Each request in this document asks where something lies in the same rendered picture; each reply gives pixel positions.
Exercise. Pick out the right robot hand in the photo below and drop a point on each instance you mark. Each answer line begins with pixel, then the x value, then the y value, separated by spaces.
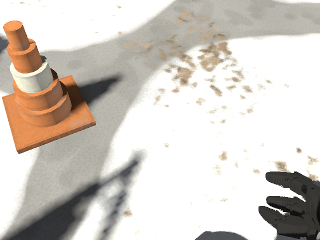
pixel 304 218

